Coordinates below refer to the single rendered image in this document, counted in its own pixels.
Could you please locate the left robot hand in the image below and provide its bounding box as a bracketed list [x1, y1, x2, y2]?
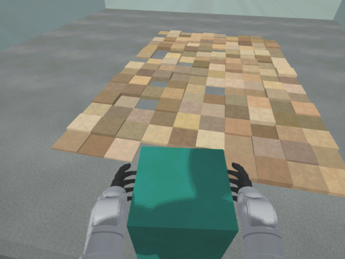
[111, 163, 137, 201]

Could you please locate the right robot forearm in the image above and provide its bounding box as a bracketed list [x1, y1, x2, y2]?
[237, 186, 287, 259]

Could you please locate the carton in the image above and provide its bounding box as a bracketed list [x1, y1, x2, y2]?
[127, 146, 239, 259]

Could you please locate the left robot forearm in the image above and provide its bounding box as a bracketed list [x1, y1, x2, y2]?
[79, 186, 127, 259]

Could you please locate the right robot hand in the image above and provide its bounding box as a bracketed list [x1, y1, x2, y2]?
[227, 162, 252, 201]

